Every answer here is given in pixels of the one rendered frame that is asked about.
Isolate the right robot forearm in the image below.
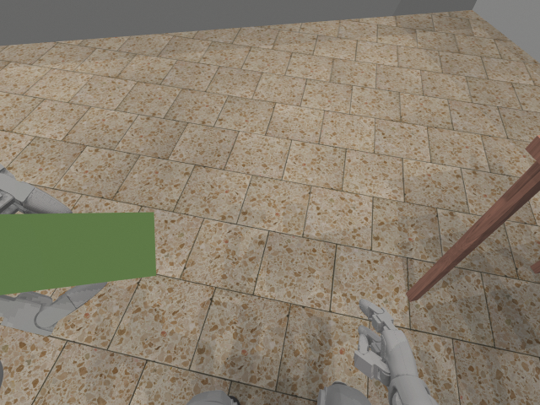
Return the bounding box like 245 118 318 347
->
388 375 439 405

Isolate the table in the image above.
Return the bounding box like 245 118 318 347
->
406 135 540 302

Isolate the robot left hand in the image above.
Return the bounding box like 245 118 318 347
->
0 164 107 337

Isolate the sponge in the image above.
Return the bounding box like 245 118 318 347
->
0 213 156 295

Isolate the robot right hand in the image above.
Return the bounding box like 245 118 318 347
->
354 299 419 390

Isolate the right robot thigh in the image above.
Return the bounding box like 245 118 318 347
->
317 384 371 405

